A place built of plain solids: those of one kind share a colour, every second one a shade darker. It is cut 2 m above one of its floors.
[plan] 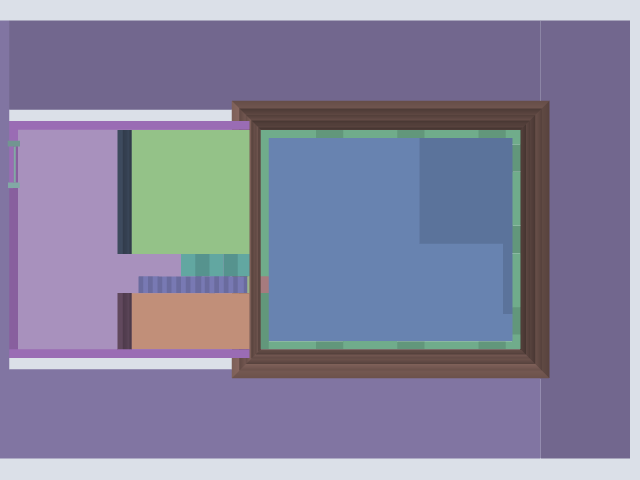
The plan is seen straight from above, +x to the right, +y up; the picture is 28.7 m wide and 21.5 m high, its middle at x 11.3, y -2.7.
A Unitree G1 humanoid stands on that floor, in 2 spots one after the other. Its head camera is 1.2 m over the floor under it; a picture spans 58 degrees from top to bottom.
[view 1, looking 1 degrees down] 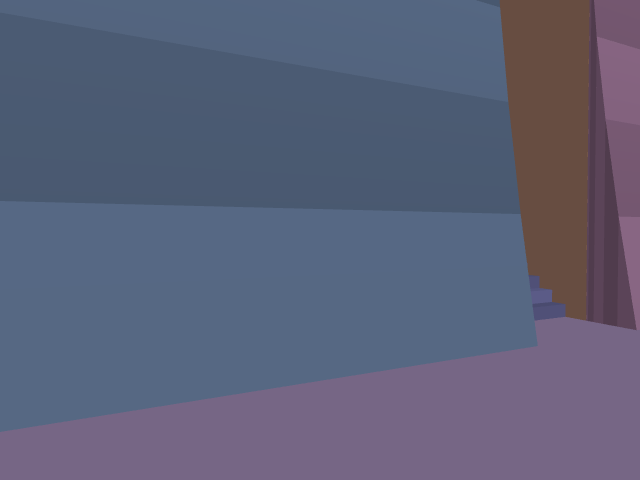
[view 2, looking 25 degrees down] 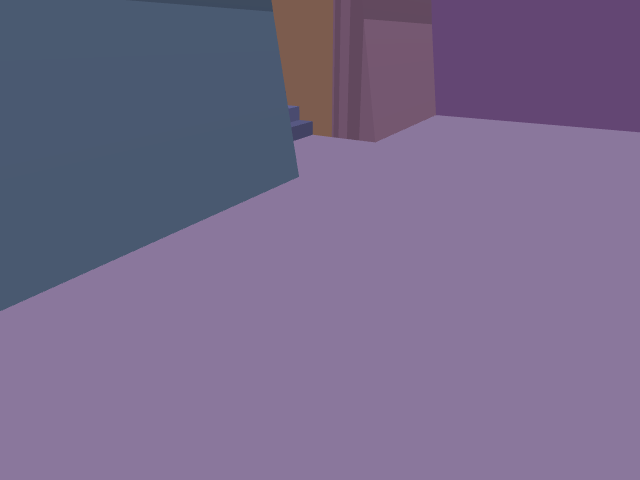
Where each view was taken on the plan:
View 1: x -0.92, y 0.68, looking -25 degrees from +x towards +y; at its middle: base_stones_mass_left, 3.69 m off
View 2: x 0.00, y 0.00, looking -59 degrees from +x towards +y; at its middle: floor_court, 2.84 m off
